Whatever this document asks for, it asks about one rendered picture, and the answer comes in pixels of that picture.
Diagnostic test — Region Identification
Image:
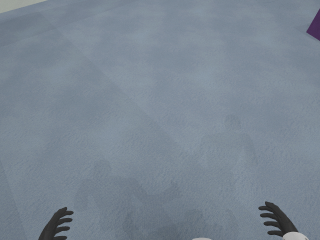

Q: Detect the left robot hand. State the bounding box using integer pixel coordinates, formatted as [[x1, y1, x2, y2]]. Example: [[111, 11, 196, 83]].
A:
[[38, 207, 74, 240]]

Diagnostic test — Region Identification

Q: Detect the right robot hand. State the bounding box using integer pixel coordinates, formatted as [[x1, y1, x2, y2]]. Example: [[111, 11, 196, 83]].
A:
[[258, 201, 299, 237]]

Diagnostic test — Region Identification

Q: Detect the carton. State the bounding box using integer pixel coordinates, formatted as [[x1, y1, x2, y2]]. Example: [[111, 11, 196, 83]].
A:
[[306, 9, 320, 41]]

